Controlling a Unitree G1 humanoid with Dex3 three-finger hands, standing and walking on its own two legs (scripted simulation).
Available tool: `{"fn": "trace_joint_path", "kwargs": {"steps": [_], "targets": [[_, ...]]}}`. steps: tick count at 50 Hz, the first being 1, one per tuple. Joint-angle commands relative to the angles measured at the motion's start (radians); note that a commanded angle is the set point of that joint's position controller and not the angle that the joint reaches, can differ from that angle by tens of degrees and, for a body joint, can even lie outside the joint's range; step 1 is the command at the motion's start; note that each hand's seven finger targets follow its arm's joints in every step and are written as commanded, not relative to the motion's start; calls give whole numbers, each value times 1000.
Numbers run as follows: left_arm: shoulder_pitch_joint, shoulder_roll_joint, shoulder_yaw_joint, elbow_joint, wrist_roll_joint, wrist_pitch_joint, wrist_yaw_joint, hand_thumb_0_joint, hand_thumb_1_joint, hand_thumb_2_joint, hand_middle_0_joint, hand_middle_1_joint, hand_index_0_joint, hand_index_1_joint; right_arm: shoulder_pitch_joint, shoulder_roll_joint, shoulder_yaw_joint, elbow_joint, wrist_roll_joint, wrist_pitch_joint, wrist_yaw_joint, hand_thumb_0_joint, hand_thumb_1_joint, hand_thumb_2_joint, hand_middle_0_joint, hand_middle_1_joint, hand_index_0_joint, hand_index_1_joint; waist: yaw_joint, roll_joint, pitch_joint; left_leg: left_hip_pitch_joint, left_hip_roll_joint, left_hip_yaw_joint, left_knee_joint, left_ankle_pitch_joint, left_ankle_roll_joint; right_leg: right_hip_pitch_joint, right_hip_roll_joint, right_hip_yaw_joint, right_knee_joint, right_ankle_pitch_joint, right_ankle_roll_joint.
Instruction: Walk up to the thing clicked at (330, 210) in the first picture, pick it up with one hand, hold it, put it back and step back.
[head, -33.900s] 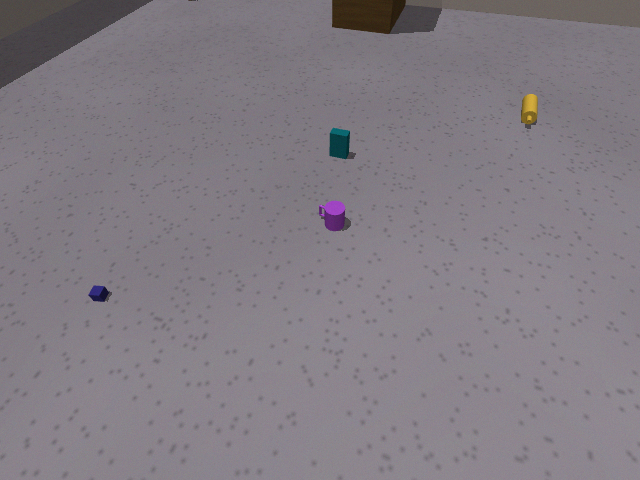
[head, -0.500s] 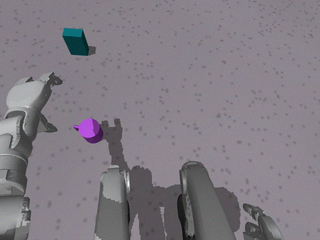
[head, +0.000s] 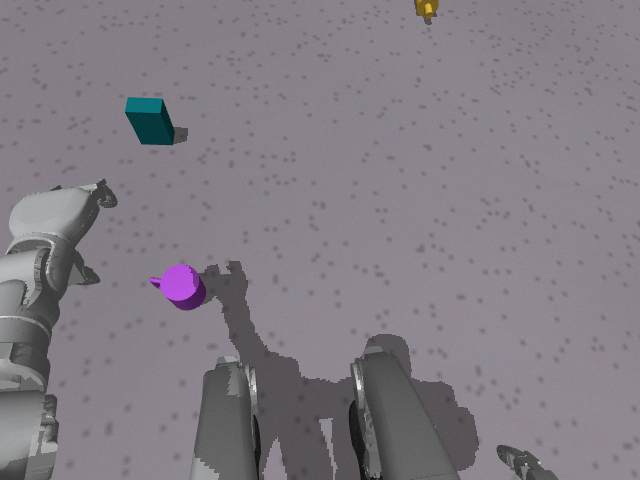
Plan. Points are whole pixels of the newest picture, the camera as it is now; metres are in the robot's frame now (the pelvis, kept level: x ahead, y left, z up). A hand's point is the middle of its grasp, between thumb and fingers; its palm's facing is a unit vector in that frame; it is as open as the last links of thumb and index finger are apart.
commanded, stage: go down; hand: left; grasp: from above
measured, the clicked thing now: (177, 286) +0.49 +0.28 -0.52
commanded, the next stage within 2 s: approach in 1.92 s
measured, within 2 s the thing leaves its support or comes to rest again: neither
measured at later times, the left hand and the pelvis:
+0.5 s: hand (63, 240) +0.42 +0.31 -0.05, palm faces -0.41 -0.05 -0.91, open 11.5 cm; pelvis +0.02 +0.00 +0.04, yaw +0 degrees
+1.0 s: hand (57, 238) +0.42 +0.31 -0.04, palm faces -0.43 -0.04 -0.90, open 12.0 cm; pelvis +0.03 +0.00 +0.05, yaw +0 degrees
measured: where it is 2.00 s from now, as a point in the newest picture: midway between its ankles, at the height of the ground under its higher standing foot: (309, 472)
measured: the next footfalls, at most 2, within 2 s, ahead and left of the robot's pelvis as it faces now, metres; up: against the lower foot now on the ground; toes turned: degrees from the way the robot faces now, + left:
none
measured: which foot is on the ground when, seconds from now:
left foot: down 0.00-1.00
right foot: down 0.00-1.00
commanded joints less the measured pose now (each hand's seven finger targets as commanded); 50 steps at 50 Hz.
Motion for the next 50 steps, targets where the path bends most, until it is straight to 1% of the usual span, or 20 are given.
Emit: {"fn": "trace_joint_path", "kwargs": {"steps": [1, 2, 3, 8, 11, 14, 17, 20, 21, 27, 28, 32, 34, 36, 40, 43, 45, 47, 48, 50], "targets": [[-331, 276, 75, -178, 10, -5, 52, 0, -93, 608, -382, -757, -414, -723, 107, -192, -69, -53, 3, -17, -11, 0, -898, -896, 200, 300, 199, 300, 10, 185, -525, 510, -12, 20, -276, 152, 22, 214, 33, -56, -211, 147, -91], [-325, 270, 68, -175, 15, -3, 56, 0, -80, 595, -382, -767, -419, -727, 108, -187, -67, -49, 2, -17, -13, 0, -898, -895, 200, 300, 199, 300, 6, 176, -526, 510, -15, 29, -269, 166, 26, 228, 35, -53, -225, 158, -89], [-307, 282, 85, -161, 12, 1, 61, 0, -99, 609, -365, -778, -402, -739, 113, -190, -69, -45, 3, -15, -13, 0, -898, -895, 200, 300, 199, 300, 10, 157, -522, 514, -12, 26, -275, 175, 26, 244, 34, -54, -230, 164, -88], [-316, 265, 65, -133, 23, 11, 71, 0, -83, 592, -370, -791, -413, -746, 107, -184, -70, -37, 2, -11, -17, 0, -897, -895, 200, 300, 199, 300, 8, 158, -495, 534, -10, 27, -308, 180, 24, 263, 36, -53, -259, 165, -89], [-295, 248, 53, -107, 27, 15, 72, 0, -75, 581, -374, -794, -420, -745, 109, -175, -66, -36, 1, -9, -15, 0, -899, -896, 200, 300, 199, 300, -1, 141, -478, 519, -12, 38, -298, 222, 30, 287, 37, -51, -271, 201, -87], [-303, 260, 63, -132, 32, 11, 79, 0, -91, 592, -350, -826, -400, -773, 114, -172, -69, -37, 2, -6, -15, 0, -900, -896, 200, 300, 199, 300, 8, 139, -511, 533, -18, 50, -304, 237, 33, 332, 40, -46, -295, 215, -87], [-261, 240, 52, -93, 42, 15, 83, 0, -97, 596, -348, -828, -397, -776, 115, -172, -68, -38, 2, -3, -16, 0, -900, -896, 200, 300, 199, 300, 10, 128, -483, 547, -18, 48, -321, 253, 32, 338, 41, -46, -305, 224, -88], [-308, 250, 52, -132, 48, 13, 91, 0, -86, 589, -359, -814, -407, -764, 115, -171, -73, -35, 0, -1, -17, 0, -900, -896, 200, 300, 199, 300, 10, 164, -513, 596, -10, 39, -332, 293, 26, 330, 42, -51, -299, 242, -91], [-283, 242, 49, -103, 53, 16, 92, 0, -90, 589, -355, -821, -404, -770, 120, -173, -71, -35, -2, 0, -15, 0, -901, -897, 200, 300, 199, 300, 10, 157, -496, 596, -10, 37, -332, 310, 26, 327, 42, -52, -298, 251, -91], [-309, 244, 41, -104, 67, 18, 102, 0, -112, 605, -338, -844, -387, -792, 125, -173, -73, -36, -4, 5, -15, 0, -902, -897, 200, 300, 199, 300, 3, 162, -478, 597, -13, 47, -353, 275, 29, 349, 41, -45, -335, 235, -89], [-290, 243, 46, -95, 70, 21, 104, 0, -109, 602, -337, -849, -387, -796, 124, -176, -75, -37, -3, 5, -15, 0, -901, -897, 200, 300, 199, 300, 14, 160, -484, 620, -12, 39, -367, 274, 24, 348, 40, -48, -333, 226, -90], [-288, 250, 52, -97, 70, 28, 110, 0, -129, 621, -329, -847, -375, -799, 126, -175, -75, -37, -3, 8, -17, 0, -901, -897, 200, 300, 199, 300, 13, 152, -485, 629, -11, 40, -384, 269, 23, 374, 42, -49, -353, 226, -90], [-296, 233, 40, -89, 68, 31, 111, 0, -134, 620, -324, -856, -371, -806, 128, -170, -71, -36, -5, 8, -17, 0, -902, -898, 200, 300, 199, 300, 5, 159, -456, 621, -9, 36, -392, 263, 22, 364, 40, -50, -357, 222, -89], [-280, 249, 49, -76, 74, 35, 112, 0, -134, 620, -331, -846, -375, -799, 132, -174, -72, -36, -4, 10, -19, 0, -903, -898, 200, 300, 199, 300, 6, 145, -476, 635, -10, 36, -391, 275, 25, 375, 43, -49, -364, 229, -89], [-263, 226, 41, -66, 62, 37, 110, 0, -154, 640, -320, -845, -360, -803, 133, -176, -72, -33, -5, 9, -20, 0, -901, -898, 200, 300, 199, 300, 8, 146, -448, 643, -5, 28, -407, 292, 19, 368, 41, -52, -364, 234, -91], [-277, 226, 32, -73, 71, 31, 111, 0, -164, 644, -298, -878, -343, -830, 138, -174, -74, -32, -3, 8, -21, 0, -901, -898, 200, 300, 199, 300, 7, 154, -466, 649, -9, 40, -390, 316, 24, 373, 46, -48, -368, 255, -90], [-230, 202, 24, -30, 67, 32, 113, 0, -180, 655, -286, -888, -331, -840, 139, -172, -70, -29, -6, 9, -18, 0, -902, -898, 200, 300, 199, 300, 1, 117, -442, 616, -11, 44, -372, 339, 30, 374, 44, -46, -363, 280, -88], [-281, 240, 49, -72, 69, 24, 122, 0, -190, 671, -285, -869, -324, -828, 142, -177, -74, -32, -8, 6, -17, 0, -899, -897, 200, 300, 199, 300, 12, 153, -455, 627, -9, 33, -389, 320, 20, 359, 41, -49, -347, 253, -93], [-268, 231, 42, -30, 75, 26, 124, 0, -199, 678, -288, -867, -323, -829, 138, -177, -71, -31, -11, 5, -15, 0, -900, -898, 200, 300, 199, 300, 7, 162, -427, 624, -6, 28, -385, 317, 18, 328, 39, -50, -340, 244, -93], [-312, 238, 43, -75, 85, 21, 130, 0, -179, 664, -303, -851, -339, -813, 142, -178, -73, -33, -11, 6, -15, 0, -899, -898, 200, 300, 199, 300, 3, 176, -467, 635, -7, 32, -378, 311, 20, 332, 41, -47, -340, 244, -93]]}}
